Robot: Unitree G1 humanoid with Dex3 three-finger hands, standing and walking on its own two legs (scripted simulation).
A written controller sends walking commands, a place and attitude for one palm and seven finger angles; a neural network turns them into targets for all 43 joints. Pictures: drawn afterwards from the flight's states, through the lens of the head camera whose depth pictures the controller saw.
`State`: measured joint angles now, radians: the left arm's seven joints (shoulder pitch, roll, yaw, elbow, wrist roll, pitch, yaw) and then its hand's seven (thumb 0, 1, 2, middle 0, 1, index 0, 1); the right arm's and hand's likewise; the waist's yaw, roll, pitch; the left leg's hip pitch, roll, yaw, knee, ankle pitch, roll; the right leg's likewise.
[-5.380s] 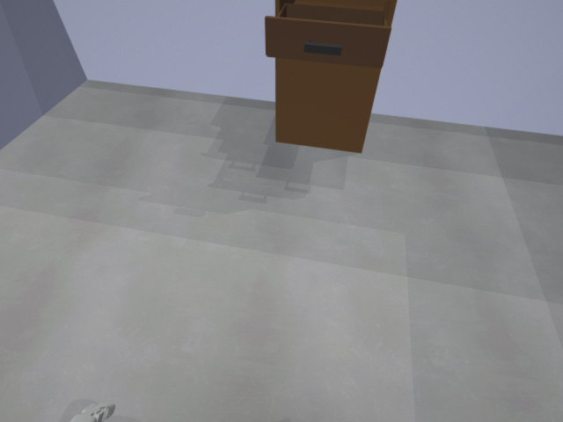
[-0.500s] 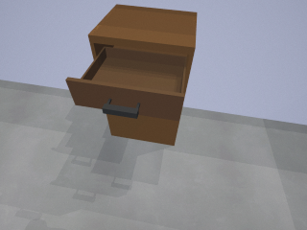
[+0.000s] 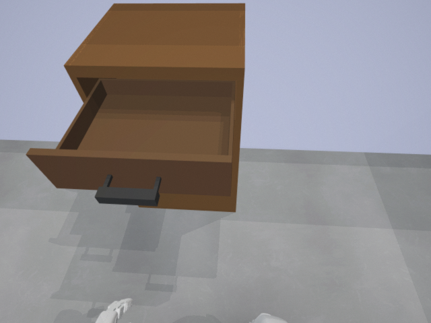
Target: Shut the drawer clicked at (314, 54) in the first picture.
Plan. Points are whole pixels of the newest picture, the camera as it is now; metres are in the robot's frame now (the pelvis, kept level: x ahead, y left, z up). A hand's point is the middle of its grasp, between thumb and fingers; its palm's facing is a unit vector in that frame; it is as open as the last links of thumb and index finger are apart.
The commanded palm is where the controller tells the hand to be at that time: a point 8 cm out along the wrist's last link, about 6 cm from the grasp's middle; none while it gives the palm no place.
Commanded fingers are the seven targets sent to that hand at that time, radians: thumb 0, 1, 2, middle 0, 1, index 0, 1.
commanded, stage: take the last steps up to it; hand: left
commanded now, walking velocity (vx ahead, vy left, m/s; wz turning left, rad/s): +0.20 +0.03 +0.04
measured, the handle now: (130, 187) +0.41 +0.22 -0.04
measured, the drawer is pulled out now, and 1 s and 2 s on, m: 0.30 0.30 0.30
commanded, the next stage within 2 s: come to a stop and stand still in 0.18 s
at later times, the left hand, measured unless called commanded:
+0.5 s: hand out of the picture +0.07 +0.20 -0.17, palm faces +0.09 -0.99 -0.14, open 7.4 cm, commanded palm none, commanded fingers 0.00 0.90 0.90 -0.20 -0.30 -0.20 -0.30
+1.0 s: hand out of the picture +0.10 +0.17 -0.14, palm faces +0.02 -0.97 -0.24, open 7.3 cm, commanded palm none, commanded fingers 0.00 0.90 0.90 -0.20 -0.30 -0.20 -0.30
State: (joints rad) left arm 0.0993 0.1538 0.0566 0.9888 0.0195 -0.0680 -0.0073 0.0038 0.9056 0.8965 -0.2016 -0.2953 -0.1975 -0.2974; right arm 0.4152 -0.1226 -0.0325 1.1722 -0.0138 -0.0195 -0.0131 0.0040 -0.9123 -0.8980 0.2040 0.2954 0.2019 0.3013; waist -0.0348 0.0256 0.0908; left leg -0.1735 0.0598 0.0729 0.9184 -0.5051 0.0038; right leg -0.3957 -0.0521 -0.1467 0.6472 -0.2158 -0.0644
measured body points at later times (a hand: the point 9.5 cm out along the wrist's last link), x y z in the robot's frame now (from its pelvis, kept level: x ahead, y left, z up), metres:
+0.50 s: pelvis +0.11 +0.04 +0.02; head +0.13 +0.07 +0.47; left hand +0.07 +0.25 -0.16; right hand +0.21 -0.18 -0.12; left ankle +0.14 +0.13 -0.72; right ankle +0.08 -0.09 -0.71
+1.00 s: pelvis +0.08 -0.01 +0.03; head +0.08 -0.04 +0.48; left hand +0.10 +0.22 -0.12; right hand +0.06 -0.25 -0.14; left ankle +0.08 +0.13 -0.68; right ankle +0.06 -0.12 -0.72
